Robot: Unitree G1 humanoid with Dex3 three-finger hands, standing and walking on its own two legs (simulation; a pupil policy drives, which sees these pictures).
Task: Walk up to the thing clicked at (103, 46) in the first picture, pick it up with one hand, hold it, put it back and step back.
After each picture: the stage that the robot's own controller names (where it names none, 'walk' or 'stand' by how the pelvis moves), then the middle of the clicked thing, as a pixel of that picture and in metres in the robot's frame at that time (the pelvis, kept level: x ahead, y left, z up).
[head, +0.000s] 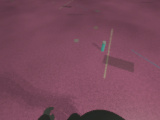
stand; (103, 46) +1.50 -0.22 -0.65
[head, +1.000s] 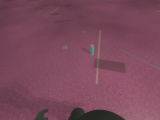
walk; (92, 50) +1.39 +0.11 -0.63
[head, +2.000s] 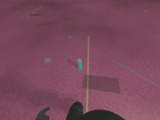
walk; (79, 64) +0.90 +0.27 -0.65
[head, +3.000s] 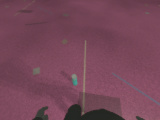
walk; (74, 80) +0.55 +0.23 -0.63
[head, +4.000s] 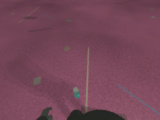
stand; (76, 93) +0.41 +0.20 -0.64
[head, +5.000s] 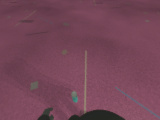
stand; (74, 97) +0.38 +0.20 -0.66
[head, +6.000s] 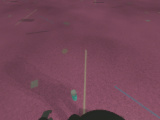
stand; (74, 95) +0.40 +0.22 -0.66
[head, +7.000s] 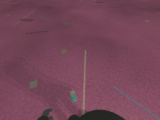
stand; (73, 96) +0.38 +0.22 -0.66
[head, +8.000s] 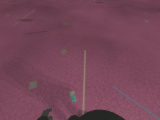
stand; (73, 96) +0.38 +0.22 -0.66
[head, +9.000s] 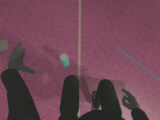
go down; (65, 61) +0.45 +0.24 -0.34
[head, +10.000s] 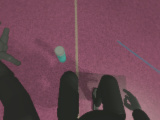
go down; (61, 55) +0.45 +0.26 -0.27
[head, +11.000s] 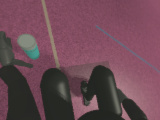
close in; (31, 49) +0.43 +0.31 -0.16
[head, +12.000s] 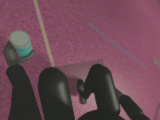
close; (24, 48) +0.43 +0.32 -0.16
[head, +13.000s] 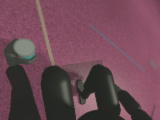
lift; (27, 52) +0.39 +0.31 -0.16
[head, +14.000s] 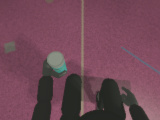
lift; (59, 66) +0.33 +0.23 -0.01
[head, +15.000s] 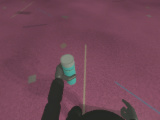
hold; (69, 71) +0.32 +0.16 +0.06
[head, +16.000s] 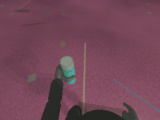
hold; (69, 72) +0.33 +0.17 +0.04
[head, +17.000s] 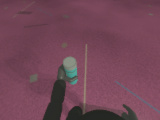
crouch; (71, 72) +0.32 +0.15 +0.05
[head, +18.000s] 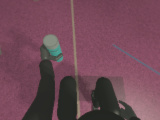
crouch; (55, 50) +0.45 +0.23 -0.04
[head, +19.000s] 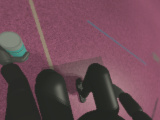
lower; (17, 50) +0.42 +0.32 -0.16
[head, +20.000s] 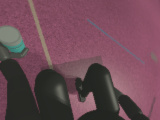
lower; (16, 45) +0.43 +0.33 -0.16
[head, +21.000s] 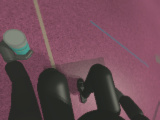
lower; (21, 48) +0.42 +0.32 -0.16
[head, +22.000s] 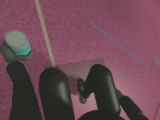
lower; (22, 48) +0.42 +0.32 -0.16
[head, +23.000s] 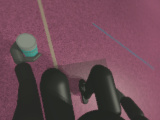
draw back; (30, 50) +0.42 +0.30 -0.15
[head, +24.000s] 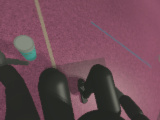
rise; (28, 50) +0.42 +0.30 -0.16
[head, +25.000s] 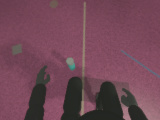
walk; (71, 64) +0.45 +0.22 -0.37
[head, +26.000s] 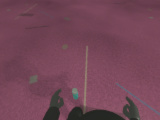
stand; (75, 93) +0.39 +0.18 -0.59
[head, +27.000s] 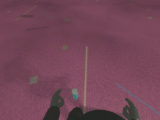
stand; (75, 94) +0.39 +0.18 -0.60
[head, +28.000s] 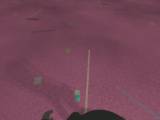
stand; (77, 95) +0.40 +0.17 -0.65
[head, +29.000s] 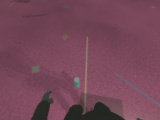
walk; (77, 82) +0.46 +0.14 -0.63
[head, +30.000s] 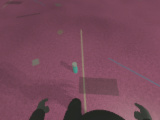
walk; (75, 68) +0.67 +0.25 -0.62
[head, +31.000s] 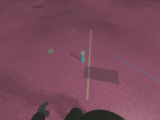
stand; (82, 57) +1.02 +0.20 -0.63
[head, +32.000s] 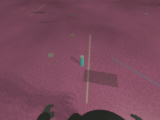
stand; (82, 60) +1.02 +0.21 -0.65
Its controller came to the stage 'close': yes
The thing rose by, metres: 0.68
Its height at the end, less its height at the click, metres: +0.00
